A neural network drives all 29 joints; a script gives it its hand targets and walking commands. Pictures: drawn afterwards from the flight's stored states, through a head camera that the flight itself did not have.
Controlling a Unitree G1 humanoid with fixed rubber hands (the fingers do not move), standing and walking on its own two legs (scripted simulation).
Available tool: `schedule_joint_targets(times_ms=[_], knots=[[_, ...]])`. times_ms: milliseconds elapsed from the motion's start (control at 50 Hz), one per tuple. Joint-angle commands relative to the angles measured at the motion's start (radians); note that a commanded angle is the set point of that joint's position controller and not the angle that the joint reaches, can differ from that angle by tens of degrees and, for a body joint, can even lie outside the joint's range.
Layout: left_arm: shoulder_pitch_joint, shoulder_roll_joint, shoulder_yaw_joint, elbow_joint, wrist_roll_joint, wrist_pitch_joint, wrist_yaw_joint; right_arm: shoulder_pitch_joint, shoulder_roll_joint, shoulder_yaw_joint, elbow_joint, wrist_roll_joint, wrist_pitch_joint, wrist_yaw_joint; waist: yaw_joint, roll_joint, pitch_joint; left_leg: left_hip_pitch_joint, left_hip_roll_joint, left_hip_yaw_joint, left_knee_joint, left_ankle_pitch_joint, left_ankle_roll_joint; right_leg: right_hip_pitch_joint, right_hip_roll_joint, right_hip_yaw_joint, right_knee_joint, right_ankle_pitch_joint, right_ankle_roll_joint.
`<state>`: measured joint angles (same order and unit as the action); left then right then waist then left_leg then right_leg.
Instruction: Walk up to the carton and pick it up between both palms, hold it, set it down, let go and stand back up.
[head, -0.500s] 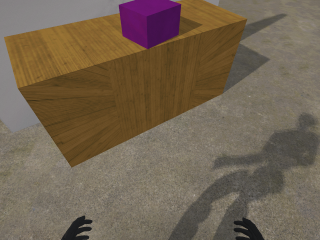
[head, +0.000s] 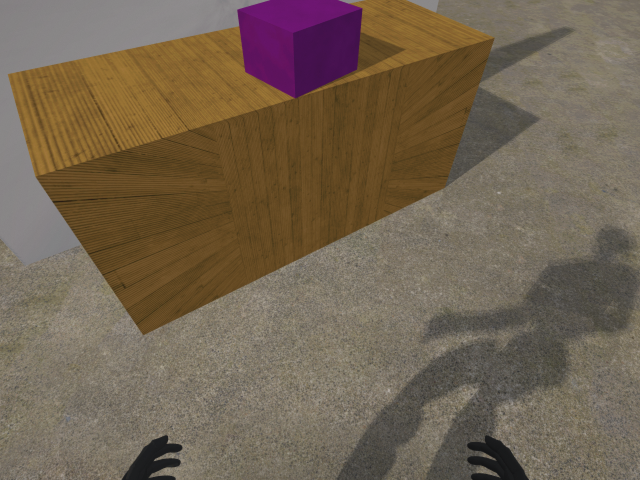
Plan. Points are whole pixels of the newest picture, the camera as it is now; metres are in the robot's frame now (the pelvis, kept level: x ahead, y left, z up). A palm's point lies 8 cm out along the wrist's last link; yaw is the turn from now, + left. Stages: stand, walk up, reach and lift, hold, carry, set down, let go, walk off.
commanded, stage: stand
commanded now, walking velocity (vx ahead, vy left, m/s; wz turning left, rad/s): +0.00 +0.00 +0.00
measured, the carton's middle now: (301, 41) +1.23 +0.10 +0.03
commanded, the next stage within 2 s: walk up in 0.66 s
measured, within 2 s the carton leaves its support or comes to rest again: neither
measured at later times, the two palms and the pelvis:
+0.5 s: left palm out of the picture +0.12 +0.25 -0.10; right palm out of the picture +0.13 -0.23 -0.09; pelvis +0.00 +0.00 +0.00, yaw +0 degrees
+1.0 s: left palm out of the picture +0.11 +0.26 -0.10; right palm out of the picture +0.10 -0.26 -0.09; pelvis +0.00 -0.01 +0.00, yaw +0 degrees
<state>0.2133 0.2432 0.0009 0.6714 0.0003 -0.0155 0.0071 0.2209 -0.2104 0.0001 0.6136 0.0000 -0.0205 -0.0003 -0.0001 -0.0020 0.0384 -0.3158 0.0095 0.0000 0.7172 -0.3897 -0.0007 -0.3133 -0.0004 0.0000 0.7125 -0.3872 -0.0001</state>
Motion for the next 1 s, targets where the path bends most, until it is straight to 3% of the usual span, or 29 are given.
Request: schedule_joint_targets(times_ms=[0, 820, 840, 860, 880, 920, 940, 980], knots=[[-0.045, 0.265, 0.094, -0.044, 0.021, -0.052, 0.010, -0.057, -0.285, -0.100, -0.006, -0.022, -0.048, -0.017, 0.002, 0.000, -0.094, 0.046, 0.086, -0.094, -0.113, 0.335, 0.085, 0.040, -0.088, 0.095, -0.102, 0.353, -0.083], [-0.053, 0.269, 0.088, 0.019, 0.016, -0.050, 0.013, -0.056, -0.290, -0.095, 0.059, -0.016, -0.046, -0.018, 0.004, -0.010, -0.076, 0.056, 0.088, -0.099, -0.136, 0.344, 0.086, 0.049, -0.099, 0.111, -0.138, 0.372, -0.084], [-0.034, 0.398, 0.176, -0.084, 0.069, -0.063, -0.026, 0.116, -0.401, -0.132, 0.029, -0.024, -0.067, 0.000, 0.004, -0.091, -0.117, -0.051, 0.127, -0.299, -0.134, -0.048, 0.173, 0.078, -0.107, 0.085, -0.050, -0.162, -0.111], [-0.060, 0.393, 0.175, -0.095, 0.076, -0.063, -0.037, 0.135, -0.433, -0.145, 0.047, -0.039, -0.075, 0.006, -0.005, -0.058, -0.025, -0.135, 0.146, -0.429, -0.213, -0.365, 0.199, -0.012, -0.110, 0.147, -0.017, -0.398, -0.121], [-0.070, 0.370, 0.174, -0.104, 0.081, -0.063, -0.048, 0.125, -0.450, -0.155, 0.051, -0.047, -0.076, 0.009, -0.001, -0.013, 0.047, -0.178, 0.170, -0.515, -0.288, -0.479, 0.216, -0.076, -0.093, 0.138, 0.017, -0.408, -0.111], [-0.068, 0.332, 0.164, -0.104, 0.074, -0.070, -0.060, 0.134, -0.462, -0.168, 0.048, -0.053, -0.084, 0.013, -0.007, 0.053, 0.127, -0.103, 0.217, -0.628, -0.380, -0.520, 0.251, -0.219, -0.044, 0.063, 0.062, -0.313, -0.082], [-0.070, 0.324, 0.162, -0.099, 0.067, -0.075, -0.065, 0.144, -0.469, -0.174, 0.047, -0.048, -0.089, 0.013, -0.012, 0.098, 0.134, -0.044, 0.246, -0.672, -0.415, -0.475, 0.270, -0.247, -0.022, 0.024, 0.093, -0.217, -0.067], [-0.087, 0.330, 0.159, -0.107, 0.062, -0.086, -0.073, 0.161, -0.452, -0.168, 0.037, -0.040, -0.095, 0.013, -0.015, 0.083, 0.103, 0.055, 0.249, -0.654, -0.382, -0.243, 0.278, -0.259, -0.023, 0.034, 0.032, -0.187, -0.059]])
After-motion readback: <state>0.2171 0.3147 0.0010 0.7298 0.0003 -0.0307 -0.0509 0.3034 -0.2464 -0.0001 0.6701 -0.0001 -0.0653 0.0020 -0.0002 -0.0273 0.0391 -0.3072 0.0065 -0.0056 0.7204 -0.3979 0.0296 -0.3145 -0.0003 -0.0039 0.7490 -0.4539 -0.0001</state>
